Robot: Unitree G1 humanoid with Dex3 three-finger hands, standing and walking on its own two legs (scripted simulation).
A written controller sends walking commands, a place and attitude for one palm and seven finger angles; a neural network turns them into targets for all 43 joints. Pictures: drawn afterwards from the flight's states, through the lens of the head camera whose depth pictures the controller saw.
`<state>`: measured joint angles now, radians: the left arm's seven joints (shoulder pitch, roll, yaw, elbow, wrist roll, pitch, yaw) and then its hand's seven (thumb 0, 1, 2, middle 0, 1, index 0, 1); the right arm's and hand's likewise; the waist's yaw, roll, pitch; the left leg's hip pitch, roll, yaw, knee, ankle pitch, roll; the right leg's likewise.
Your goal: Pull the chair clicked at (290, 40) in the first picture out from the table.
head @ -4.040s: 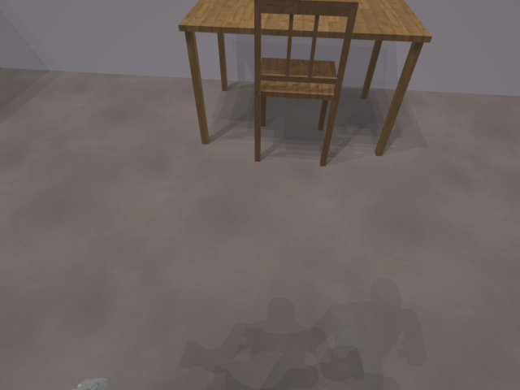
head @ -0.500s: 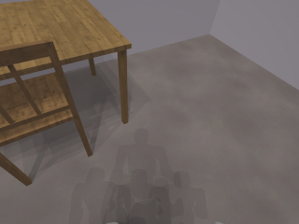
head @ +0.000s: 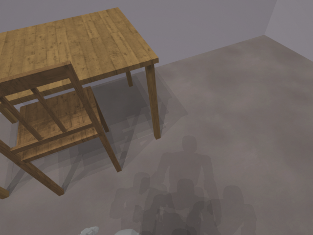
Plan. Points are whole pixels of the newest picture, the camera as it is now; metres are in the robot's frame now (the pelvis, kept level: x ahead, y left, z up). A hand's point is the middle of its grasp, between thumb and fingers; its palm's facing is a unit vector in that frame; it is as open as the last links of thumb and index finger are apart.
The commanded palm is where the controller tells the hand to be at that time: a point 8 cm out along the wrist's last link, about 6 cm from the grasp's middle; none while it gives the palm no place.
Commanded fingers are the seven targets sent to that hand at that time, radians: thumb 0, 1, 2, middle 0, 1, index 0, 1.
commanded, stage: turn to face it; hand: left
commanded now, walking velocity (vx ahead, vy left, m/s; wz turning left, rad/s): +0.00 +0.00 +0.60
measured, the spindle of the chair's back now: (22, 120) +0.56 +0.57 -0.08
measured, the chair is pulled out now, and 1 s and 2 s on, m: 0.00 0.00 0.00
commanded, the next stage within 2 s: take the last steps up to it in 0.64 s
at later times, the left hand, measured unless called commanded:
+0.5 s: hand out of the picture -0.02 +0.26 -0.18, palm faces +0.28 -0.93 -0.24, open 7.4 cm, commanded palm none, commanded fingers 0.00 0.90 0.90 -0.20 -0.30 -0.20 -0.30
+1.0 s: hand out of the picture -0.03 +0.17 -0.14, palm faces +0.40 -0.88 -0.25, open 7.3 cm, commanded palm none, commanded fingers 0.00 0.90 0.90 -0.20 -0.30 -0.20 -0.30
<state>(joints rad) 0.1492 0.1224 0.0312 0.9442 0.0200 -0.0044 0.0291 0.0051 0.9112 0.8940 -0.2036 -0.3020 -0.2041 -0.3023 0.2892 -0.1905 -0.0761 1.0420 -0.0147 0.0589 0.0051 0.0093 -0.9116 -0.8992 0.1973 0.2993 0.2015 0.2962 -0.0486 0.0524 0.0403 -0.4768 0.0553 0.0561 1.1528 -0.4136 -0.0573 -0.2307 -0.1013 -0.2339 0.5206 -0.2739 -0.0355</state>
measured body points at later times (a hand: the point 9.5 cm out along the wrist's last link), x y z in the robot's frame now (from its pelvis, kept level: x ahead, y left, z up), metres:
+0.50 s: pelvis +0.00 +0.05 +0.00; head +0.03 +0.08 +0.45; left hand -0.03 +0.31 -0.16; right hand +0.18 -0.17 -0.12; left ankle +0.00 +0.13 -0.74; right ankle +0.01 -0.11 -0.66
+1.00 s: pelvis +0.01 -0.01 +0.01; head +0.02 -0.04 +0.46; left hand -0.05 +0.22 -0.13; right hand +0.10 -0.23 -0.16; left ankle -0.05 +0.14 -0.66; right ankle +0.03 -0.10 -0.74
